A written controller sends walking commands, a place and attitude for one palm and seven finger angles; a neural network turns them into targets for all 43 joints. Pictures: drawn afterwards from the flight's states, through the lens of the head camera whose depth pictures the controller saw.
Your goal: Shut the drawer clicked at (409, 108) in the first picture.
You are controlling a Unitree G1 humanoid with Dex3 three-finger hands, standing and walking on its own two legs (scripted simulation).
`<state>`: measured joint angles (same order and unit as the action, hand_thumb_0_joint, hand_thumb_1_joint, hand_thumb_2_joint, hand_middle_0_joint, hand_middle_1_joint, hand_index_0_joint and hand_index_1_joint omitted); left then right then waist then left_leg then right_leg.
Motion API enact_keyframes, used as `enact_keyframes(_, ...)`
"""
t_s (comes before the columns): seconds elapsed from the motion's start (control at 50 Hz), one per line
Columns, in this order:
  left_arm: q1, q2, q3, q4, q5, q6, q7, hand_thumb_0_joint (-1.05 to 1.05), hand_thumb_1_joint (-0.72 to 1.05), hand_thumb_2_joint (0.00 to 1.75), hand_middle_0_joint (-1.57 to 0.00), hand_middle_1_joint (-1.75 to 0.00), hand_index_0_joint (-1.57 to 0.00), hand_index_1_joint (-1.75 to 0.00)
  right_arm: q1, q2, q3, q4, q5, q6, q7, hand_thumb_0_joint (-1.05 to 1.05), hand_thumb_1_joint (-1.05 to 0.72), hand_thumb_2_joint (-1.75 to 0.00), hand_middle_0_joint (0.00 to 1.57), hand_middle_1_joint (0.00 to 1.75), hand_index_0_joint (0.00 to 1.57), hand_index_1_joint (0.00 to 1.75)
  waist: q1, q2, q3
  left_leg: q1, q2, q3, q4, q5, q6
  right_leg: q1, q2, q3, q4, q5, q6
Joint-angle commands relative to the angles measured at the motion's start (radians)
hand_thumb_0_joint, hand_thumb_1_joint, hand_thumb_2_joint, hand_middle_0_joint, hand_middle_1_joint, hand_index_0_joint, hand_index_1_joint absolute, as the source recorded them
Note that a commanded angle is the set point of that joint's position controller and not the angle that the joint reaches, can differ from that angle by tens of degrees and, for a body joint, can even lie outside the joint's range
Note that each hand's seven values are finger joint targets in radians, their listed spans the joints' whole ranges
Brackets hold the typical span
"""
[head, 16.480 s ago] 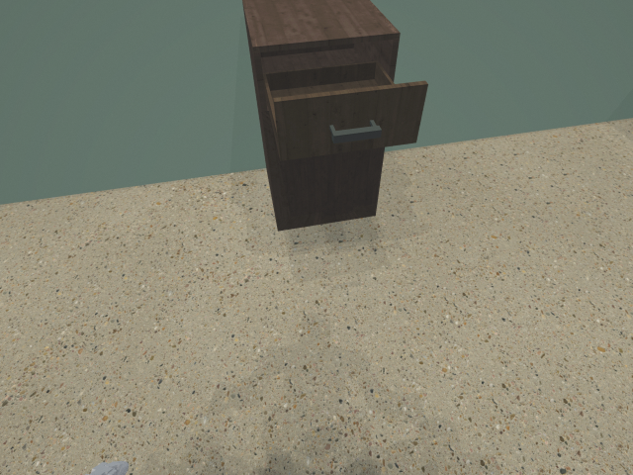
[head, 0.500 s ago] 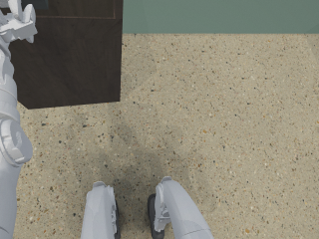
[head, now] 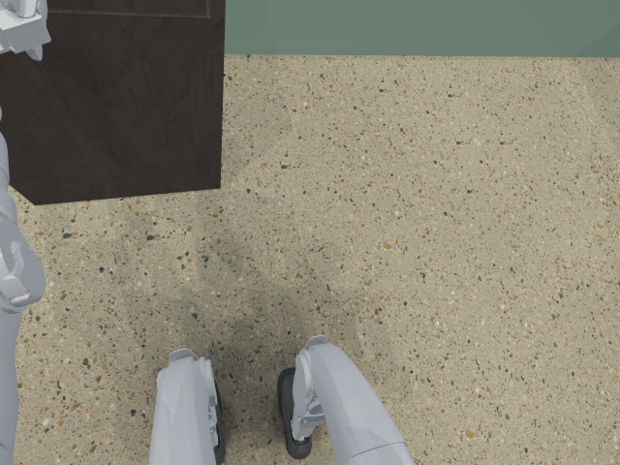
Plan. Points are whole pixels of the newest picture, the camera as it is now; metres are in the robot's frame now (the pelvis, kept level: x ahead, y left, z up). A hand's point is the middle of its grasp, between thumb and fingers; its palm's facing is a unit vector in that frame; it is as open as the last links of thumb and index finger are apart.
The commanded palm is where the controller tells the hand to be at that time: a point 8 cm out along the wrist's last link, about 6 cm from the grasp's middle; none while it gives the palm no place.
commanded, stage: pull the fist back off the drawer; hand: left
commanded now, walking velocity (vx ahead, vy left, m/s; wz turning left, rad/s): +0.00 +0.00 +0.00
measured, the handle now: out of the picture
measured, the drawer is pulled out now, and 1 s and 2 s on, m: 0.00 0.00 0.00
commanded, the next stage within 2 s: draw the hand back to the body in 0.42 s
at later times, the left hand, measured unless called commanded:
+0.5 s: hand (51, 21) +0.58 +0.21 +0.07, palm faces +0.09 -1.00 -0.04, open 3.3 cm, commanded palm +0.56 +0.23 +0.07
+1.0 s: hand out of the picture +0.44 +0.22 +0.17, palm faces +0.08 -1.00 -0.04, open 3.3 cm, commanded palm +0.40 +0.27 +0.18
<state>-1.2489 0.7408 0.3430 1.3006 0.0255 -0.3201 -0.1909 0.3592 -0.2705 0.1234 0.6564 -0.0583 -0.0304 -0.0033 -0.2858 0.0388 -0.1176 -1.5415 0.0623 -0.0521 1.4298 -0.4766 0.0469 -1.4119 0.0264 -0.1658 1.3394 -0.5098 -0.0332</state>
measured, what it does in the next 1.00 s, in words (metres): rises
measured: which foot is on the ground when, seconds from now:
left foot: down 0.00-1.00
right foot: down 0.00-1.00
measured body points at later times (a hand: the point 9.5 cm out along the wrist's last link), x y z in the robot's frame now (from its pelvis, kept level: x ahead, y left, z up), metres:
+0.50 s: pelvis +0.03 +0.00 +0.02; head +0.22 +0.04 +0.43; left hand +0.57 +0.26 +0.07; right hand +0.04 -0.26 -0.08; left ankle +0.07 +0.09 -0.58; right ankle +0.06 -0.11 -0.58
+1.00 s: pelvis +0.08 +0.00 +0.11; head +0.16 +0.01 +0.55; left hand +0.43 +0.27 +0.18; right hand +0.22 -0.25 +0.01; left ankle +0.07 +0.09 -0.58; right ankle +0.06 -0.11 -0.58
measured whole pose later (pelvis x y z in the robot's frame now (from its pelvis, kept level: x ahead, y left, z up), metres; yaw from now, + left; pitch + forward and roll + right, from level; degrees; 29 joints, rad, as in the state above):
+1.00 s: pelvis +0.08 +0.00 +0.11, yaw +4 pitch +16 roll -3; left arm -0.26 0.32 0.24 0.49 -0.23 -0.32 -0.21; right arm 0.26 -0.27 0.01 0.55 0.05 0.05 0.01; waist -0.06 0.04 -0.14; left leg -0.78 0.04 0.02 0.96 -0.46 0.03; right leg -0.69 0.03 -0.09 0.89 -0.48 -0.02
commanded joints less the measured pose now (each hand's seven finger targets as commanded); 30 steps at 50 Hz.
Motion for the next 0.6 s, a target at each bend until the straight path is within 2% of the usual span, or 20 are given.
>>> enact_keyframes(0.0,-0.587,0.143,0.034,-0.283,-0.024,-0.071,0.039,0.00,0.90,0.90,-1.40,-1.60,-1.40,-1.60,0.233,-0.227,-0.092,-0.005,-0.002,0.001,-0.006,0.00,-0.90,-0.90,0.20,0.30,0.20,0.30,-0.063,0.343,-0.574,0.699,0.009,-0.156,-0.197,0.046,-0.010,0.039,0.034,0.088,-0.171,0.046,-0.005)
enact_keyframes(0.04,-0.590,0.128,0.027,-0.317,-0.026,-0.074,0.040,0.00,0.90,0.90,-1.40,-1.60,-1.40,-1.60,0.237,-0.227,-0.097,-0.002,-0.004,0.008,-0.001,0.00,-0.90,-0.90,0.20,0.30,0.20,0.30,-0.057,0.354,-0.581,0.732,0.012,-0.163,-0.204,0.070,-0.014,0.035,0.032,0.083,-0.169,0.062,-0.005)
enact_keyframes(0.08,-0.547,0.101,0.028,-0.344,-0.032,-0.075,0.043,0.00,0.90,0.90,-1.40,-1.60,-1.40,-1.60,0.240,-0.224,-0.105,-0.006,-0.005,0.015,0.006,0.00,-0.90,-0.90,0.20,0.30,0.20,0.30,-0.041,0.354,-0.614,0.775,0.013,-0.163,-0.208,0.105,-0.017,0.047,0.032,0.084,-0.176,0.080,-0.006)
enact_keyframes(0.1,-0.518,0.097,0.039,-0.355,-0.031,-0.080,0.043,0.00,0.90,0.90,-1.40,-1.60,-1.40,-1.60,0.242,-0.222,-0.108,-0.008,-0.007,0.017,0.011,0.00,-0.90,-0.90,0.20,0.30,0.20,0.30,-0.024,0.368,-0.635,0.800,0.013,-0.171,-0.213,0.129,-0.021,0.047,0.031,0.081,-0.169,0.088,-0.009)
enact_keyframes(0.12,-0.500,0.074,0.024,-0.357,-0.033,-0.080,0.044,0.00,0.90,0.90,-1.40,-1.60,-1.40,-1.60,0.238,-0.219,-0.111,-0.006,-0.004,0.023,0.015,0.00,-0.90,-0.90,0.20,0.30,0.20,0.30,-0.024,0.361,-0.622,0.815,0.015,-0.172,-0.221,0.137,-0.025,0.046,0.030,0.078,-0.173,0.094,-0.009)
enact_keyframes(0.18,-0.432,0.069,0.039,-0.351,-0.040,-0.077,0.051,0.00,0.90,0.90,-1.40,-1.60,-1.40,-1.60,0.230,-0.214,-0.112,-0.014,0.000,0.033,0.021,0.00,-0.90,-0.90,0.20,0.30,0.20,0.30,-0.014,0.290,-0.601,0.754,0.007,-0.139,-0.219,0.120,-0.015,0.115,0.034,0.091,-0.199,0.083,-0.003)
enact_keyframes(0.2,-0.415,0.097,0.066,-0.355,-0.037,-0.085,0.055,0.00,0.90,0.90,-1.40,-1.60,-1.40,-1.60,0.233,-0.212,-0.111,-0.013,-0.001,0.036,0.021,0.00,-0.90,-0.90,0.20,0.30,0.20,0.30,-0.001,0.286,-0.599,0.747,0.006,-0.132,-0.218,0.139,-0.014,0.136,0.034,0.092,-0.198,0.088,-0.005)
enact_keyframes(0.22,-0.394,0.081,0.060,-0.365,-0.042,-0.089,0.055,0.00,0.90,0.90,-1.40,-1.60,-1.40,-1.60,0.226,-0.209,-0.113,-0.020,0.002,0.038,0.024,0.00,-0.90,-0.90,0.20,0.30,0.20,0.30,0.002,0.289,-0.602,0.739,0.003,-0.118,-0.217,0.145,-0.013,0.152,0.034,0.096,-0.205,0.090,-0.003)
enact_keyframes(0.24,-0.362,0.117,0.094,-0.375,-0.045,-0.095,0.055,0.00,0.90,0.90,-1.40,-1.60,-1.40,-1.60,0.224,-0.208,-0.112,-0.021,0.003,0.042,0.024,0.00,-0.90,-0.90,0.20,0.30,0.20,0.30,0.018,0.271,-0.610,0.730,0.003,-0.106,-0.213,0.166,-0.012,0.189,0.035,0.100,-0.211,0.100,-0.003)
enact_keyframes(0.28,-0.287,0.102,0.096,-0.371,-0.052,-0.102,0.050,0.00,0.90,0.90,-1.40,-1.60,-1.40,-1.60,0.213,-0.199,-0.114,-0.036,0.008,0.049,0.027,0.00,-0.90,-0.90,0.20,0.30,0.20,0.30,0.033,0.231,-0.597,0.695,-0.001,-0.083,-0.213,0.191,-0.008,0.250,0.038,0.110,-0.224,0.114,-0.001)
enact_keyframes(0.3,-0.261,0.105,0.106,-0.389,-0.057,-0.116,0.047,0.00,0.90,0.90,-1.40,-1.60,-1.40,-1.60,0.210,-0.197,-0.113,-0.039,0.009,0.051,0.029,0.00,-0.90,-0.90,0.20,0.30,0.20,0.30,0.045,0.246,-0.606,0.706,-0.001,-0.079,-0.214,0.218,-0.009,0.263,0.038,0.113,-0.221,0.131,-0.003)
enact_keyframes(0.36,-0.223,0.114,0.123,-0.401,-0.063,-0.134,0.043,0.00,0.90,0.90,-1.40,-1.60,-1.40,-1.60,0.200,-0.192,-0.120,-0.044,0.014,0.063,0.030,0.00,-0.90,-0.90,0.20,0.30,0.20,0.30,0.048,0.200,-0.600,0.678,-0.002,-0.056,-0.201,0.263,-0.004,0.320,0.039,0.124,-0.229,0.178,0.005)
enact_keyframes(0.44,-0.173,0.117,0.139,-0.395,-0.069,-0.155,0.035,0.00,0.90,0.90,-1.40,-1.60,-1.40,-1.60,0.197,-0.189,-0.125,-0.046,0.017,0.079,0.030,0.00,-0.90,-0.90,0.20,0.30,0.20,0.30,0.059,0.191,-0.587,0.691,-0.003,-0.047,-0.198,0.332,-0.006,0.341,0.040,0.122,-0.218,0.241,0.004)
enact_keyframes(0.46,-0.155,0.085,0.121,-0.386,-0.073,-0.155,0.031,0.00,0.90,0.90,-1.40,-1.60,-1.40,-1.60,0.194,-0.185,-0.128,-0.051,0.018,0.083,0.031,0.00,-0.90,-0.90,0.20,0.30,0.20,0.30,0.056,0.182,-0.583,0.687,-0.006,-0.042,-0.196,0.343,-0.005,0.350,0.040,0.125,-0.220,0.260,0.006)
enact_keyframes(0.5,-0.144,0.086,0.134,-0.413,-0.078,-0.169,0.029,0.00,0.90,0.90,-1.40,-1.60,-1.40,-1.60,0.196,-0.184,-0.133,-0.051,0.016,0.089,0.030,0.00,-0.90,-0.90,0.20,0.30,0.20,0.30,0.066,0.190,-0.610,0.721,-0.007,-0.042,-0.191,0.403,-0.006,0.359,0.038,0.124,-0.207,0.313,0.005)
enact_keyframes(0.52,-0.083,0.085,0.149,-0.478,-0.090,-0.174,0.025,0.00,0.90,0.90,-1.40,-1.60,-1.40,-1.60,0.192,-0.182,-0.139,-0.069,0.020,0.095,0.036,0.00,-0.90,-0.90,0.20,0.30,0.20,0.30,0.105,0.227,-0.671,0.779,-0.010,-0.036,-0.207,0.448,-0.012,0.401,0.036,0.124,-0.211,0.349,0.003)
enact_keyframes(0.54,-0.026,0.088,0.154,-0.556,-0.098,-0.178,0.020,0.00,0.90,0.90,-1.40,-1.60,-1.40,-1.60,0.181,-0.181,-0.146,-0.088,0.027,0.100,0.038,0.00,-0.90,-0.90,0.20,0.30,0.20,0.30,0.132,0.239,-0.740,0.846,-0.011,-0.037,-0.230,0.498,-0.019,0.449,0.035,0.124,-0.218,0.386,0.001)
enact_keyframes(0.56,0.036,0.058,0.135,-0.634,-0.110,-0.171,0.016,0.00,0.90,0.90,-1.40,-1.60,-1.40,-1.60,0.175,-0.176,-0.152,-0.103,0.035,0.104,0.042,0.00,-0.90,-0.90,0.20,0.30,0.20,0.30,0.145,0.254,-0.784,0.918,-0.011,-0.037,-0.253,0.560,-0.022,0.488,0.037,0.124,-0.235,0.433,0.001)
enact_keyframes(0.58,0.105,0.022,0.116,-0.700,-0.128,-0.154,0.012,0.00,0.90,0.90,-1.40,-1.60,-1.40,-1.60,0.166,-0.170,-0.159,-0.115,0.045,0.106,0.046,0.00,-0.90,-0.90,0.20,0.30,0.20,0.30,0.155,0.252,-0.800,0.960,-0.014,-0.032,-0.274,0.590,-0.024,0.532,0.038,0.124,-0.260,0.467,0.005)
